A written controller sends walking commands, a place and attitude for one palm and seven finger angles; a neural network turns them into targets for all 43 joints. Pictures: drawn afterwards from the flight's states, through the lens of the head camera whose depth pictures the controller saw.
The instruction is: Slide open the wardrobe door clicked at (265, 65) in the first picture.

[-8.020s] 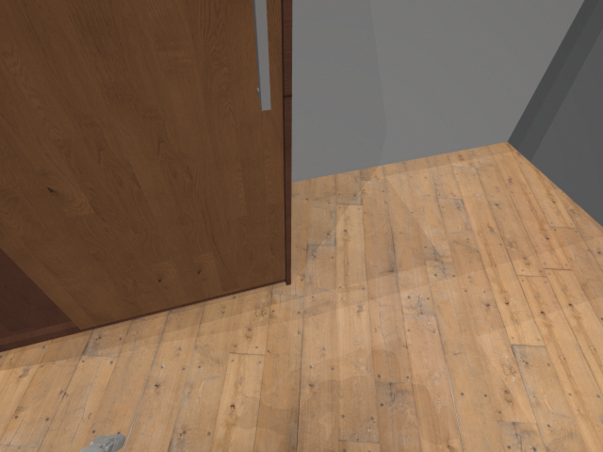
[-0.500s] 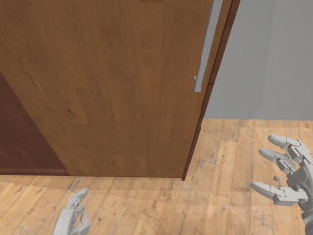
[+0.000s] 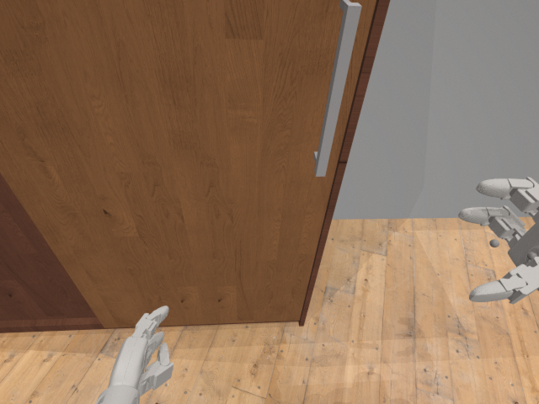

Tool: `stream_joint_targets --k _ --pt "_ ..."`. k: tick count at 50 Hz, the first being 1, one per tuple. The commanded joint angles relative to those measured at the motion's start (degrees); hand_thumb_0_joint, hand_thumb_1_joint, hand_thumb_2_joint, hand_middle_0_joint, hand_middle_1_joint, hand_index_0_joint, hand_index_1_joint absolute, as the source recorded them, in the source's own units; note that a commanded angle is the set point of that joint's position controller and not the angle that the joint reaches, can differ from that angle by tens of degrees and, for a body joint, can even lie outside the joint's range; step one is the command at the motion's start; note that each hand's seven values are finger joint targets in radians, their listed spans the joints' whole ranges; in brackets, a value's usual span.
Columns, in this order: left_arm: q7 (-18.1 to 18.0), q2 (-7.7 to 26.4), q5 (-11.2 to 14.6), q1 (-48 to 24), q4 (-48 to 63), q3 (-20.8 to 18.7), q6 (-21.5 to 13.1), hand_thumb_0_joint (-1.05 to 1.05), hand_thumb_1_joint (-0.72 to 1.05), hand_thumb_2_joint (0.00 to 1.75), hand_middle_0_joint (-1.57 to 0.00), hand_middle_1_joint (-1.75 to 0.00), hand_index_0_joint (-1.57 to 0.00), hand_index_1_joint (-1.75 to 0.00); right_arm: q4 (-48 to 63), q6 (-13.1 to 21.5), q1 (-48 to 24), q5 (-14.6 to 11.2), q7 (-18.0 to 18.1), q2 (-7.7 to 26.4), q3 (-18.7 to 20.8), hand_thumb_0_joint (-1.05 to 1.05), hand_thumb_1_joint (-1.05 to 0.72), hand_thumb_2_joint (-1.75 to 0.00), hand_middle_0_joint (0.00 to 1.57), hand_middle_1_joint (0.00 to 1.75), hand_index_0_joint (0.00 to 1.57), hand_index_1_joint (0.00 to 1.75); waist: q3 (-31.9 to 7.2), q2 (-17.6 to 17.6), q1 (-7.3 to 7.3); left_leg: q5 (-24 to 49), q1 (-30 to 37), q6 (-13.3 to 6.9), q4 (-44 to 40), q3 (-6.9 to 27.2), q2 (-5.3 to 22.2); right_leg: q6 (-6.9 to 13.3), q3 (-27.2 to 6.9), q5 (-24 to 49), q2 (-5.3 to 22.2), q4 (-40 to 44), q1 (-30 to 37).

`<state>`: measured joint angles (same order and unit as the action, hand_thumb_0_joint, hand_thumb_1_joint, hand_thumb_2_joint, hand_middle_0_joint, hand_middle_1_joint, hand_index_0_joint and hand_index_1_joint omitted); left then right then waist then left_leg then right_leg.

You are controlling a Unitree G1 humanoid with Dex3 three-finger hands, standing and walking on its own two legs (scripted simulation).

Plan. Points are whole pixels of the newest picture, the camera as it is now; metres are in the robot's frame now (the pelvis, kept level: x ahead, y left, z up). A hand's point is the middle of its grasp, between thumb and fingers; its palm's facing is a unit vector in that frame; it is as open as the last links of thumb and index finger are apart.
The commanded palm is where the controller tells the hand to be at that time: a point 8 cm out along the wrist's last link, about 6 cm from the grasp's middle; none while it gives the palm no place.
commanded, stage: raise the hand with hooked fingers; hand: right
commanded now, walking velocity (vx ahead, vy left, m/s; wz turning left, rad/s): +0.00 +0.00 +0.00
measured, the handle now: (330, 98) +0.57 -0.12 +0.21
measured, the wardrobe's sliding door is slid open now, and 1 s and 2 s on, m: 0.00 0.00 0.00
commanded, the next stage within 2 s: move the hooked fingers beside the handle in 0.66 s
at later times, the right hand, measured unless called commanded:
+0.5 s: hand (489, 214) +0.28 -0.27 +0.21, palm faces +0.05 +1.00 -0.06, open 14.0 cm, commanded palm +0.25 -0.31 +0.22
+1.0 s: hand (473, 200) +0.30 -0.25 +0.21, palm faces +0.03 +1.00 -0.04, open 14.0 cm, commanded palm +0.29 -0.30 +0.21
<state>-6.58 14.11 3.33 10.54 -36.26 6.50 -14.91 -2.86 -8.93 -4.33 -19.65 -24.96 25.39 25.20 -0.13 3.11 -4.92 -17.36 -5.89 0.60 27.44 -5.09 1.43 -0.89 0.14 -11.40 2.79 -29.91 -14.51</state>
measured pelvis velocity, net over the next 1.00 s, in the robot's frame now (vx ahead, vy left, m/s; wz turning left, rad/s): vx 0.00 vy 0.00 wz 0.01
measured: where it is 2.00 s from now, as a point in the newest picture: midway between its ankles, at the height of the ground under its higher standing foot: outside the picture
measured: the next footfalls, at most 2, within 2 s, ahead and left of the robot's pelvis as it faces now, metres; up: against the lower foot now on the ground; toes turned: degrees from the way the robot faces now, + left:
none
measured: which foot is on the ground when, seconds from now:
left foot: down 0.00-1.00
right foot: down 0.00-1.00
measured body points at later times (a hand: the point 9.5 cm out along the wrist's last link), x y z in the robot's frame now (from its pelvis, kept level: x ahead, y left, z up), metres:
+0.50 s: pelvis +0.01 +0.01 +0.00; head -0.02 +0.03 +0.45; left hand +0.21 +0.23 -0.06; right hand +0.27 -0.32 +0.21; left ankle -0.02 +0.12 -0.74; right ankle +0.06 -0.13 -0.74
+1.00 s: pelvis +0.00 +0.00 +0.00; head -0.03 +0.02 +0.45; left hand +0.21 +0.22 -0.06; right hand +0.30 -0.31 +0.21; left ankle -0.02 +0.12 -0.74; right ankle +0.06 -0.13 -0.74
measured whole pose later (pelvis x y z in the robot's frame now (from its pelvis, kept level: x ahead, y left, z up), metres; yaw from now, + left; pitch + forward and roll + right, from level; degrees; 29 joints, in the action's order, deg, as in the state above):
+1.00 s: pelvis +0.00 +0.00 +0.00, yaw +0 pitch -4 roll +1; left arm -6.8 15.1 4.4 9.9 -36.1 5.8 -10.7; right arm -8.8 -16.0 -16.0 -17.4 -23.7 25.6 23.6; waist -0.9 3.0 -4.4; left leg -16.8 -4.8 0.3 25.7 -4.7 1.5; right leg -1.2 0.5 -10.3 2.6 -26.9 -12.6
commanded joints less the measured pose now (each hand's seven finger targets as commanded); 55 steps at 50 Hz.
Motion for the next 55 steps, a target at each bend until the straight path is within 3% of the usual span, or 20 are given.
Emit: stream_joint_targets --k 1,3,8,11,13,15,18,21,23,24,28,29,36,38,39,40,47,48,49,55 --pt "-0.77 7.25 0.72 -8.01 9.16 -3.09 -2.60 0.00 0.90 0.90 -0.20 -0.30 -0.20 -0.30 10.14 1.36 -20.85 -1.49 -0.82 17.36 6.41 0.00 0.50 -0.30 0.30 1.20 0.30 1.20 -9.02 1.45 1.25 9.52 -5.89 -1.25 -6.47 1.66 -2.57 2.32 -1.07 2.81 -2.98 5.34 10.21" --pt "-0.69 7.26 0.86 -8.42 9.47 -2.96 -2.22 0.00 0.90 0.90 -0.20 -0.30 -0.20 -0.30 10.42 0.47 -23.34 -1.19 -1.12 17.81 6.29 0.00 0.50 -0.30 0.30 1.20 0.30 1.20 -9.59 3.52 1.18 9.77 -5.54 -1.45 -6.48 1.49 -2.53 2.20 -1.13 3.24 -3.08 5.79 11.06" --pt "-0.46 7.56 1.20 -8.81 9.73 -2.97 -1.43 0.00 0.90 0.90 -0.20 -0.30 -0.20 -0.30 7.29 -2.12 -26.61 -1.08 -1.88 20.65 7.83 0.00 0.50 -0.30 0.30 1.20 0.30 1.20 -10.01 2.02 0.69 10.86 -5.02 -1.38 -7.01 1.41 -2.42 2.39 -1.07 4.10 -3.37 6.31 11.52" --pt "0.15 8.03 1.63 -8.44 9.81 -3.28 -0.71 0.00 0.90 0.90 -0.20 -0.30 -0.20 -0.30 1.89 -4.22 -22.05 -1.39 -2.98 17.63 5.74 0.00 0.50 -0.30 0.30 1.20 0.30 1.20 -7.39 -0.92 0.76 11.48 -6.14 -0.93 -7.08 1.57 -2.21 2.45 -0.71 3.96 -3.27 6.15 9.72" --pt "0.54 8.20 1.89 -8.71 10.52 -3.44 -0.28 0.00 0.90 0.90 -0.20 -0.30 -0.20 -0.30 3.04 -4.88 -22.57 -1.20 -3.36 17.51 5.12 0.00 0.50 -0.30 0.30 1.20 0.30 1.20 -8.17 -0.04 0.79 11.26 -6.52 -0.88 -6.86 1.68 -2.19 2.37 -0.52 3.87 -3.38 6.02 10.01" --pt "0.69 8.08 1.80 -9.09 11.22 -3.60 -0.15 0.00 0.90 0.90 -0.20 -0.30 -0.20 -0.30 5.70 -4.38 -23.63 -1.45 -2.85 18.90 6.39 0.00 0.50 -0.30 0.30 1.20 0.30 1.20 -9.12 -0.83 0.65 11.55 -6.20 -0.71 -6.91 2.05 -2.13 2.51 -0.33 4.30 -3.41 5.53 10.46" --pt "0.46 7.70 1.40 -9.06 11.82 -3.73 -0.39 0.00 0.90 0.90 -0.20 -0.30 -0.20 -0.30 10.42 -2.58 -25.20 -1.33 -1.57 20.45 8.51 0.00 0.50 -0.30 0.30 1.20 0.30 1.20 -12.14 1.42 0.45 12.45 -5.05 -1.13 -6.36 1.84 -2.39 2.54 -0.26 5.84 -3.49 5.42 12.64" --pt "0.23 7.53 1.15 -8.73 11.20 -3.68 -0.51 0.00 0.90 0.90 -0.20 -0.30 -0.20 -0.30 10.41 -1.67 -24.41 -1.42 -0.34 20.77 9.80 0.00 0.50 -0.30 0.30 1.20 0.30 1.20 -11.02 1.35 0.38 12.73 -4.81 -1.07 -6.56 1.86 -2.34 2.57 -0.11 5.84 -3.38 5.58 11.86" --pt "-0.09 7.46 1.19 -8.75 11.07 -3.68 -0.44 0.00 0.90 0.90 -0.20 -0.30 -0.20 -0.30 10.43 -1.88 -25.04 -1.00 -0.15 20.25 9.03 0.00 0.50 -0.30 0.30 1.20 0.30 1.20 -10.64 4.09 0.51 12.19 -5.27 -1.16 -6.69 2.00 -2.34 2.50 0.04 5.44 -3.43 5.78 12.38" --pt "-0.11 7.50 1.12 -8.80 10.83 -3.60 -0.38 0.00 0.90 0.90 -0.20 -0.30 -0.20 -0.30 9.83 -2.16 -24.70 -0.98 -0.01 20.07 8.80 0.00 0.50 -0.30 0.30 1.20 0.30 1.20 -10.10 2.21 0.48 12.54 -4.88 -1.00 -6.99 2.13 -2.32 2.54 0.15 5.74 -3.28 5.55 11.83" --pt "-0.38 7.50 1.35 -8.85 10.79 -3.72 -0.23 0.00 0.90 0.90 -0.20 -0.30 -0.20 -0.30 10.36 -3.11 -25.51 -0.56 -0.47 18.54 6.97 0.00 0.50 -0.30 0.30 1.20 0.30 1.20 -10.95 3.84 1.00 14.63 -4.96 -0.98 -6.52 1.98 -2.29 2.58 0.18 7.01 -3.30 5.65 13.20" --pt "-0.28 7.39 1.35 -8.97 10.81 -3.55 -0.19 0.00 0.90 0.90 -0.20 -0.30 -0.20 -0.30 10.55 -3.16 -25.38 -0.64 -0.51 18.16 6.48 0.00 0.50 -0.30 0.30 1.20 0.30 1.20 -11.11 2.18 0.92 15.19 -4.49 -0.91 -6.51 1.93 -2.43 2.54 0.17 7.52 -3.27 5.29 13.03" --pt "-0.05 7.66 1.36 -8.80 10.65 -3.70 0.38 0.00 0.90 0.90 -0.20 -0.30 -0.20 -0.30 7.85 -3.83 -23.80 -1.28 -1.47 18.98 7.83 0.00 0.50 -0.30 0.30 1.20 0.30 1.20 -10.84 -0.65 0.82 16.45 -4.82 -0.73 -6.17 1.60 -2.45 2.65 0.13 7.94 -3.20 5.39 12.29" --pt "-0.08 7.53 1.50 -9.19 10.95 -3.59 0.56 0.00 0.90 0.90 -0.20 -0.30 -0.20 -0.30 8.86 -3.94 -25.43 -0.87 -1.33 18.32 6.74 0.00 0.50 -0.30 0.30 1.20 0.30 1.20 -10.38 2.86 1.01 14.48 -5.53 -1.06 -6.23 1.60 -2.51 2.35 0.00 6.81 -3.26 5.71 12.54" --pt "-0.10 7.14 1.51 -9.45 10.83 -3.39 0.52 0.00 0.90 0.90 -0.20 -0.30 -0.20 -0.30 8.86 -3.82 -27.01 -1.02 -1.08 16.41 4.72 0.00 0.50 -0.30 0.30 1.20 0.30 1.20 -9.75 1.91 1.52 14.25 -6.03 -0.90 -6.60 1.97 -2.47 2.43 0.17 6.56 -3.27 5.32 12.60" --pt "-0.23 7.53 1.51 -9.10 10.39 -3.60 0.41 0.00 0.90 0.90 -0.20 -0.30 -0.20 -0.30 8.19 -3.65 -28.83 -0.82 -0.74 17.47 5.23 0.00 0.50 -0.30 0.30 1.20 0.30 1.20 -9.62 2.03 1.86 13.26 -6.46 -0.90 -6.78 1.88 -2.46 2.38 -0.19 5.65 -3.12 5.63 12.55" --pt "-0.80 7.39 1.32 -9.08 9.65 -3.51 0.57 0.00 0.90 0.90 -0.20 -0.30 -0.20 -0.30 6.01 -3.17 -34.39 0.80 1.40 15.03 1.81 0.00 0.50 -0.30 0.30 1.20 0.30 1.20 -10.65 1.84 2.23 11.39 -6.74 -1.32 -6.63 1.79 -2.20 2.30 -0.78 4.71 -3.05 6.15 12.95" --pt "-0.87 7.50 1.25 -8.97 9.46 -3.62 0.62 0.00 0.90 0.90 -0.20 -0.30 -0.20 -0.30 4.86 -3.22 -34.76 1.07 1.73 15.91 2.52 0.00 0.50 -0.30 0.30 1.20 0.30 1.20 -10.64 2.20 2.03 11.04 -6.72 -1.44 -6.68 1.79 -2.19 2.29 -0.88 4.60 -2.99 6.25 12.88" --pt "-0.87 7.58 1.22 -8.94 9.25 -3.67 0.80 0.00 0.90 0.90 -0.20 -0.30 -0.20 -0.30 4.09 -3.12 -34.28 1.13 2.15 16.48 2.91 0.00 0.50 -0.30 0.30 1.20 0.30 1.20 -10.83 0.16 1.86 10.92 -6.20 -1.34 -7.03 1.96 -2.17 2.41 -0.58 4.66 -2.89 5.98 12.37" --pt "-0.68 7.63 1.10 -8.55 9.52 -3.86 1.28 0.00 0.90 0.90 -0.20 -0.30 -0.20 -0.30 0.35 -2.67 -36.77 2.04 3.06 17.17 3.38 0.00 0.50 -0.30 0.30 1.20 0.30 1.20 -13.39 1.20 1.57 13.69 -4.69 -1.53 -6.12 2.15 -1.73 2.41 -0.25 6.75 -2.90 5.76 12.04"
